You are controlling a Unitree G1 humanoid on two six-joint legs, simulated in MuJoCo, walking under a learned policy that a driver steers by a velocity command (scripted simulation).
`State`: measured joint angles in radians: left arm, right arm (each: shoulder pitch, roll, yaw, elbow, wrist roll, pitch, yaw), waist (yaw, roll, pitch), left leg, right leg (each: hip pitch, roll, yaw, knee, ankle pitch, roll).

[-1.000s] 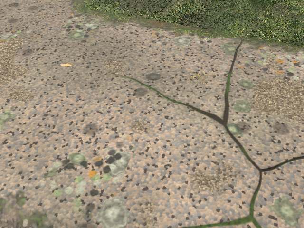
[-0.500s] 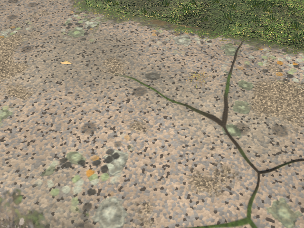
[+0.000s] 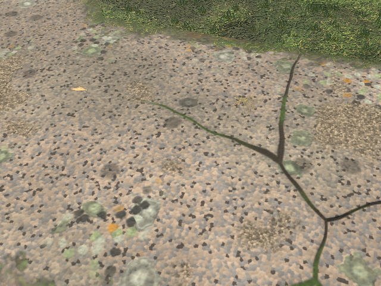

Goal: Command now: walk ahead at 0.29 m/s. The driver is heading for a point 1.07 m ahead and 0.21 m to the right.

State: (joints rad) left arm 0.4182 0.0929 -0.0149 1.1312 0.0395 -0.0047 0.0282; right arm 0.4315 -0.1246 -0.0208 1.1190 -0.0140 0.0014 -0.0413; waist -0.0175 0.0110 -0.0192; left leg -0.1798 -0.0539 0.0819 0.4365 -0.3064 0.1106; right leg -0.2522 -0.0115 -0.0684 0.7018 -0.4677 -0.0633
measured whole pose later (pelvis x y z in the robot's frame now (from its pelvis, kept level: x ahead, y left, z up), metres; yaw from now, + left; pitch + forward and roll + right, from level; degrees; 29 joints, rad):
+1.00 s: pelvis +0.50 +0.01 +0.11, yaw -10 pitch +1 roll -1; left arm 0.10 0.17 0.04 0.82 0.02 -0.01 -0.03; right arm 0.44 -0.15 -0.03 1.01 -0.01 -0.13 -0.03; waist -0.05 -0.02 0.04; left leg 0.07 -0.04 0.28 0.23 -0.33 0.07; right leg -0.63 -0.01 -0.14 0.71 0.01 -0.12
